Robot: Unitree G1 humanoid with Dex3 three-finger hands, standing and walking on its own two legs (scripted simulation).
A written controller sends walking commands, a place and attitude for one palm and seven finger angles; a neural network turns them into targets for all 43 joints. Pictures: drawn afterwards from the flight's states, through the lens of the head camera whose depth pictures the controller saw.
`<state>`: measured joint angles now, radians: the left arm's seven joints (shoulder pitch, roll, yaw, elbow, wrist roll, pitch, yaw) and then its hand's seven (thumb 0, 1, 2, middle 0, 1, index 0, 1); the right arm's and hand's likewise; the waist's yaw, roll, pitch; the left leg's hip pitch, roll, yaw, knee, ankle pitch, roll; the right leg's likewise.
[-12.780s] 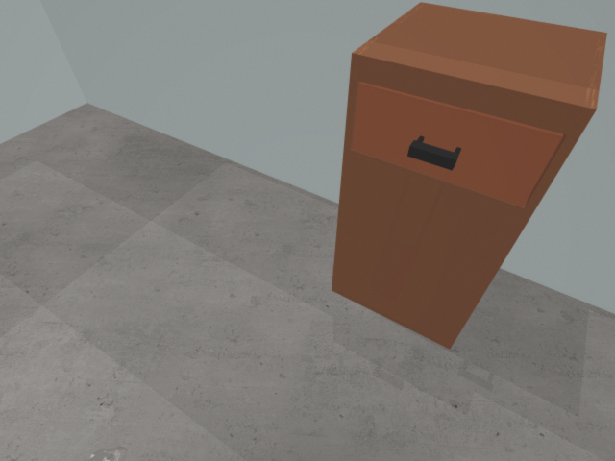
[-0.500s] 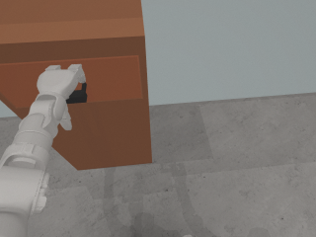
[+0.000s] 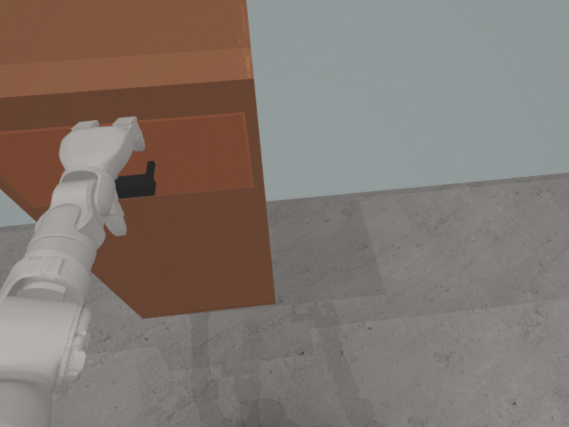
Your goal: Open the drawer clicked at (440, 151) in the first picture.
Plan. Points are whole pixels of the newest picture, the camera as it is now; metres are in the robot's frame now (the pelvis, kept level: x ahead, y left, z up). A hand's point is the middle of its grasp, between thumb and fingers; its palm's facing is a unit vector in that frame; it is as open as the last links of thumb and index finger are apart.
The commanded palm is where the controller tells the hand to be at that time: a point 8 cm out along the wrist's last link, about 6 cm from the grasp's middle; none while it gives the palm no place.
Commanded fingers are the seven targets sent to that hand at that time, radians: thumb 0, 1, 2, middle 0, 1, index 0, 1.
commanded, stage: move the hooked fingers above the handle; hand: left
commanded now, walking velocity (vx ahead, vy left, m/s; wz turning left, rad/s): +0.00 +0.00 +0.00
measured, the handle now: (124, 177) +0.52 +0.26 +0.02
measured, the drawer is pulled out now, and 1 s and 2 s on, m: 0.00 0.00 0.00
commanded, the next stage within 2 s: none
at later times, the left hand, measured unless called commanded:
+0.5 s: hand (119, 170) +0.48 +0.24 +0.08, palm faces -0.03 +0.00 -1.00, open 13.6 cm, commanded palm +0.45 +0.25 +0.13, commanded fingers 0.00 -0.50 0.30 -0.30 -1.20 -0.30 -1.20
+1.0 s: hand (105, 173) +0.48 +0.26 +0.08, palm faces -0.01 -0.01 -1.00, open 13.7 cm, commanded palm +0.46 +0.25 +0.13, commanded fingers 0.00 -0.50 0.30 -0.30 -1.20 -0.30 -1.20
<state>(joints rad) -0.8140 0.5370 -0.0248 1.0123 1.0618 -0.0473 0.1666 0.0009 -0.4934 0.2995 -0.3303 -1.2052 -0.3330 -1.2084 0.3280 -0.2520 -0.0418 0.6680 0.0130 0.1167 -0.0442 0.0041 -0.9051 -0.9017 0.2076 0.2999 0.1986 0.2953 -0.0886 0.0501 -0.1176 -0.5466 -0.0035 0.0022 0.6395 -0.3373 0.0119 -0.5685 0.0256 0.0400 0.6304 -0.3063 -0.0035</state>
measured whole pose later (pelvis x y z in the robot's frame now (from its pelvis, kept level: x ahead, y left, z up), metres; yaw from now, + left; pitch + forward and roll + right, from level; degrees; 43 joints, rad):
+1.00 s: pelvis +0.00 +0.01 +0.00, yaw +1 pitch +15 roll -1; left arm -0.86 0.54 -0.05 1.01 1.06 -0.05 0.21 0.00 -0.49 0.30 -0.32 -1.20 -0.34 -1.23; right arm 0.34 -0.27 -0.06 0.70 0.01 0.10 -0.03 0.00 -0.91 -0.90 0.21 0.30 0.20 0.30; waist -0.09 0.04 -0.13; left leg -0.60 -0.01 -0.01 0.68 -0.35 0.02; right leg -0.60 0.02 0.03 0.64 -0.31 0.01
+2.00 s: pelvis +0.00 +0.00 +0.00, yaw +0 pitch +14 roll +0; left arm -0.80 0.56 -0.02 1.01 1.05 0.02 0.18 0.00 -0.49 0.30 -0.34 -1.22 -0.33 -1.21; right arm 0.33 -0.25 -0.05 0.69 0.02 0.11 -0.05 0.01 -0.91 -0.90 0.21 0.30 0.20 0.30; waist -0.08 0.06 -0.11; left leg -0.55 0.00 0.00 0.64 -0.34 0.01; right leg -0.57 0.03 0.04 0.63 -0.31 -0.01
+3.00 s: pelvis -0.01 +0.01 -0.02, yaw +0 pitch +19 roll -1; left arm -0.86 0.47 -0.04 1.10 1.11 0.00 0.32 0.00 -0.49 0.30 -0.32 -1.20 -0.32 -1.22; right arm 0.35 -0.24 -0.06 0.72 -0.01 0.09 -0.02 0.00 -0.91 -0.90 0.21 0.30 0.20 0.30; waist -0.11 0.04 -0.14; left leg -0.72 -0.01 0.00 0.78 -0.39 0.02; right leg -0.73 0.02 0.03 0.74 -0.34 0.01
